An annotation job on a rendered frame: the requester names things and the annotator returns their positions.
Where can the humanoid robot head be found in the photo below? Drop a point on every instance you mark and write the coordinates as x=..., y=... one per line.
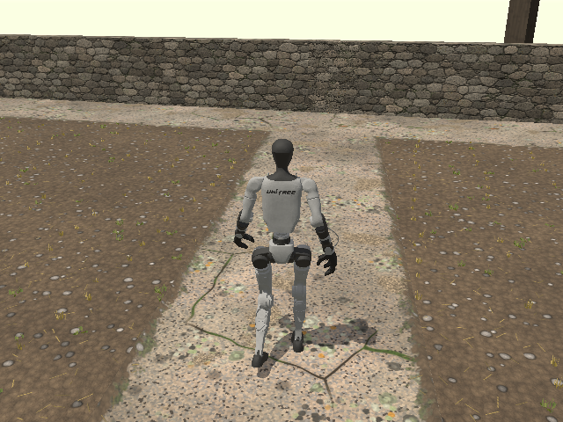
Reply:
x=282, y=150

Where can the robot right forearm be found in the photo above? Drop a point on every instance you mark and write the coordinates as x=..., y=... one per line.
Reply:
x=324, y=238

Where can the robot left forearm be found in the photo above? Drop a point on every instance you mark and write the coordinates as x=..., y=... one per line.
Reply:
x=241, y=227

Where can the right robot hand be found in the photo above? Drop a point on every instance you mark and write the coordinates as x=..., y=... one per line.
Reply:
x=332, y=262

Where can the left robot upper arm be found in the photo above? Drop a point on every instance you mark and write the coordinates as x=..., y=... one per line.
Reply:
x=253, y=186

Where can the robot torso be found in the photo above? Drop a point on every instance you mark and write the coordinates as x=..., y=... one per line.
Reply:
x=281, y=202

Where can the left robot hand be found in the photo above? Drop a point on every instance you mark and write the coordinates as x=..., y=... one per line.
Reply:
x=238, y=242

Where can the right robot upper arm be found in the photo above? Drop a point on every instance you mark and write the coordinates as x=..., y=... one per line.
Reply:
x=309, y=186

